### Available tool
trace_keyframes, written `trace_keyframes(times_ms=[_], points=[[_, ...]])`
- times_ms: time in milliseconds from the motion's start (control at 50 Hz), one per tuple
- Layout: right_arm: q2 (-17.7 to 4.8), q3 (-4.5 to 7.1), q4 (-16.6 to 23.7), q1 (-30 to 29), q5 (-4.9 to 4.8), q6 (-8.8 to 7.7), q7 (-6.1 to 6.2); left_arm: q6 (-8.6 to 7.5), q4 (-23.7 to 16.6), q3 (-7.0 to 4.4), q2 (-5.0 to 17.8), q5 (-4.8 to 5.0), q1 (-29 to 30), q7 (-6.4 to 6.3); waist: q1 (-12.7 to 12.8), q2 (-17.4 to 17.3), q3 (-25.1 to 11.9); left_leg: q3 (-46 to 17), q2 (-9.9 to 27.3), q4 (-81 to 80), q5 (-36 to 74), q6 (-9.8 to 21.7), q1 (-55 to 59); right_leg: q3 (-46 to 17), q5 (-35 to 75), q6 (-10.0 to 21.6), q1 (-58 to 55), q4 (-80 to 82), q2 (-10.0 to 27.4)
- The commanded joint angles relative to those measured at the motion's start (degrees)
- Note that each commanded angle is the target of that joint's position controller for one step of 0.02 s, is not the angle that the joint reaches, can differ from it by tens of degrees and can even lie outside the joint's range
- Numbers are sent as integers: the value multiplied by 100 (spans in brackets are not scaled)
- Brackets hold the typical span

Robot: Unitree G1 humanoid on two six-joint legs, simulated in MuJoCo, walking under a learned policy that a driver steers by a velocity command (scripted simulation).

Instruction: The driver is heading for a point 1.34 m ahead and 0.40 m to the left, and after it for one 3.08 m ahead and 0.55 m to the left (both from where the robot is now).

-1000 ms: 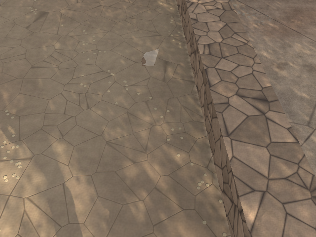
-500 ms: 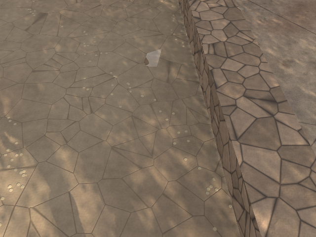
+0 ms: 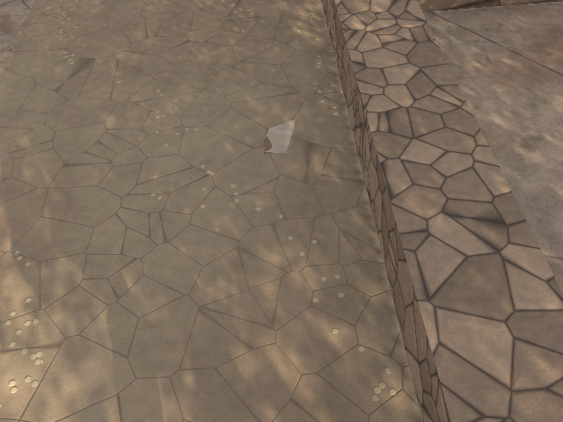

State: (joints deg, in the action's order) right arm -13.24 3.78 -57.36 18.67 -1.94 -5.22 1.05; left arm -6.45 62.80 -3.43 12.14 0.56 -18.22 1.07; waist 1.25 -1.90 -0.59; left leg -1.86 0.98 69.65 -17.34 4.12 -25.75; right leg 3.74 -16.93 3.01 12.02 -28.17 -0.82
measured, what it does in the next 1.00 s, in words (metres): walks ahead: left foot, then right foot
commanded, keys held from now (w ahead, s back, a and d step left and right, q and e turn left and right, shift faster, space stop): w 0.94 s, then w+q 0.06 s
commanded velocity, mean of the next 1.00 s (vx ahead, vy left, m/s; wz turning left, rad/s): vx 0.48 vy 0.00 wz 0.01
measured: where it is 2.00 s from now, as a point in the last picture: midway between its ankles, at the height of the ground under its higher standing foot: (274, 276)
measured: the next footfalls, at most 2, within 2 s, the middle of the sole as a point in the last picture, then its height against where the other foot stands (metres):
left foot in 0.42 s outside the picture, level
right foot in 0.96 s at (342, 350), level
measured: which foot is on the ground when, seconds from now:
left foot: up 0.00-0.40, down 0.42-0.98, up 1.00-1.00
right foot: down 0.00-0.44, up 0.46-0.94, down 0.96-1.00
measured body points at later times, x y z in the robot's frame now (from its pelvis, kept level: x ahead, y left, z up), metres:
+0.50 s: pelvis +0.27 +0.07 -0.02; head +0.31 +0.07 +0.43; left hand +0.20 +0.32 -0.16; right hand +0.45 -0.17 -0.13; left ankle +0.37 +0.16 -0.74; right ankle +0.06 -0.08 -0.63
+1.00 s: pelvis +0.56 +0.04 -0.02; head +0.60 +0.02 +0.43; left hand +0.74 +0.28 -0.12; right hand +0.53 -0.22 -0.17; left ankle +0.38 +0.17 -0.70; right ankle +0.67 -0.06 -0.74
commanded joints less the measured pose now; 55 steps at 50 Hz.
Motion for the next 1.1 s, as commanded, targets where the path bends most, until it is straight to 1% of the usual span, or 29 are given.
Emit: trace_keyframes(times_ms=[20, 100, 180, 320, 360, 380, 400, 420, 440, 460, 480, 500, 520, 540, 580, 640, 700, 760, 820, 900, 920, 940, 960, 980, 1000, 1020, 1040, 1060, 1100], points=[[-344, 116, 359, -80, 54, -17, -15, 6, -124, 34, 403, -43, -343, 18, -80, 623, 475, -203, 610, -117, 865, 32, -1626, -1654, 965, 544, -772, 1775, 1405], [-112, 65, 696, -870, 82, 104, -41, 66, -48, 11, 659, -74, -960, -145, 70, 536, 597, 21, 710, -1024, 1279, -256, -2194, -1257, 2157, 662, -947, 1907, 1428], [-39, -9, 1026, -1708, 58, 89, -117, 132, -171, 9, 659, -65, -1170, -257, 238, 591, 737, 154, 601, -2373, 2088, -367, -2119, -897, 2253, 575, -909, 2101, 1351], [-60, -93, 1454, -2702, 3, 7, -356, 173, -149, -48, 674, 33, -1525, -287, 325, 722, 1025, 370, 283, -3637, 2039, -63, -1651, -514, 2574, 507, -1556, 1873, 1583], [-235, -35, 1515, -2514, 42, -37, -393, 176, -201, -100, 844, 40, -1385, -301, 69, 934, 734, 562, 18, -3788, 1546, 145, -902, -454, 4080, 434, -1733, 1372, 1661], [-414, 56, 1452, -2100, 59, -44, -379, 191, -204, -136, 962, 48, -1329, -308, -200, 1115, 396, 705, -199, -3771, 1302, 260, -244, -417, 5280, 385, -1826, 832, 1673], [-699, 211, 1187, -1093, 42, -36, -331, 209, -194, -117, 932, 19, -1229, -314, -756, 1198, -187, 809, -416, -3772, 1251, 442, 1116, -248, 6003, 273, -1548, -279, 1490], [-1068, 358, 898, 97, 38, -7, -249, 183, -302, -69, 870, -22, -1080, -301, -1300, 1037, -899, 85, 182, -3582, 1368, 754, 3095, -177, 5048, 80, -212, -1869, 1267], [-1697, 479, 701, 813, 188, -19, -234, 41, -437, 187, 2, -25, -1847, -176, -917, -686, -2185, -2949, 1965, -4091, 192, 1804, 5483, -289, 949, -250, 2108, -4502, 146], [-1232, 326, 627, 918, 230, 5, -223, -189, -278, 133, 176, 100, -1705, -81, -993, -918, -2692, -4537, 2249, -5205, 6, 1847, 5358, -1360, -1337, -140, 2609, -5487, -133], [-893, 222, 674, 316, 182, -32, -233, -266, -576, -13, 637, 257, -919, -79, -859, -831, -1586, -3436, 1981, -5240, 393, 1419, 4527, -1210, -1068, -41, 3172, -5751, 271], [-645, 138, 786, -282, 137, -66, -244, -262, -752, -15, 688, 223, -391, -140, -656, -345, -956, -2435, 1788, -5319, 1123, 1191, 3403, -959, -510, 0, 3057, -5478, 591], [-418, 69, 790, -621, 173, -104, -287, -195, -772, -65, 660, 101, -173, -209, -407, 77, -581, -1818, 1543, -5508, 1425, 1032, 2462, -843, -167, 26, 2761, -5083, 796], [-281, 31, 741, -776, 228, -142, -313, -78, -749, -94, 500, 49, -327, -251, -141, -34, -389, -1371, 1320, -5708, 1391, 911, 1815, -889, 60, 77, 2354, -4753, 989], [-302, 38, 589, -706, 224, -165, -316, 110, -736, -82, 245, 68, -539, -291, 49, -270, -145, -999, 1159, -6091, 1193, 956, 1222, -840, 125, 101, 2075, -4377, 1082], [-569, 75, 451, -466, 232, -176, -198, 188, -979, -132, 416, -3, 20, -309, 94, -197, 216, -652, 1097, -6374, 1389, 1029, 995, -770, 775, -68, 2546, -3564, 1164], [-678, 86, 394, -162, 201, -124, -94, 147, -1207, -124, 439, -63, 756, -242, -66, -88, 360, -430, 1005, -6426, 1568, 938, 1202, -675, 1797, -188, 2852, -2332, 1093], [-796, 105, 348, 110, 136, -98, -52, 101, -1345, -52, 360, -25, 1447, -149, -303, -102, 451, -142, 868, -6447, 1489, 796, 1344, -402, 2440, -218, 2485, -1127, 804], [-874, 136, 204, 456, 78, -53, -35, 65, -1484, 2, 384, 25, 1984, -56, -501, -93, 574, -164, 1038, -6270, 1444, 797, 1970, -360, 2335, -231, 2525, -533, 676], [-889, 186, 75, 555, 94, 125, 13, 10, -1579, -31, 605, 41, 1928, 61, -336, -244, 436, -249, 1371, -5574, 2382, 637, 2900, -363, 1376, -3, 2321, -166, 555], [-841, 171, 82, 496, 118, 165, 5, -4, -1508, -108, 766, 52, 1611, 80, -145, -349, 215, -172, 1286, -5112, 3234, 544, 2973, -195, 1185, 93, 1791, -76, 371], [-763, 140, 96, 443, 129, 209, -11, -4, -1227, -253, 1005, 29, 761, 79, 224, -287, -275, 65, 958, -4106, 4012, 415, 2817, -1, 1215, 220, 645, 2, 128], [-575, 49, 214, 434, 178, 211, -19, -10, -969, -395, 1388, -49, -381, 46, 617, 111, -1068, 290, 617, -2432, 3133, 191, 1699, -845, 1502, 554, -1167, -225, 893], [192, -165, 257, 1117, 187, 113, -83, 10, -806, -530, 1917, -116, -1070, 42, 420, 1573, -1873, 304, -417, -52, -89, -226, -585, -3543, 785, 1499, -3230, 284, 2395], [-135, -91, 153, 985, 33, -24, -116, 3, -770, -416, 1438, -84, -1107, 32, 595, 1421, -2129, -736, -454, 898, -1459, -159, -1356, -4607, -43, 1589, -3290, 986, 2582], [-546, 23, 331, 464, -113, -88, -126, -4, -870, -324, 1141, -18, -589, 6, 533, 1138, -1229, -733, -155, 1258, -1091, -83, -1896, -3707, -195, 1271, -2585, 1027, 2446], [-659, 53, 446, 92, -120, -78, -82, 4, -993, -235, 879, -40, -87, -8, 384, 750, -793, -594, 175, 1153, -501, -58, -1834, -2908, -39, 1023, -1796, 1146, 2236], [-631, 103, 491, -94, -51, -9, -19, -5, -1032, -167, 661, -68, 309, -8, 208, 544, -386, -591, 363, 758, -23, -83, -1600, -2360, 231, 856, -1024, 1397, 2034], [-441, 165, 428, 182, -22, 185, 18, -24, -946, -97, 425, -128, 462, -29, -91, 802, -67, -659, 536, 328, 396, -94, -1041, -1520, 667, 636, -303, 1704, 1728]])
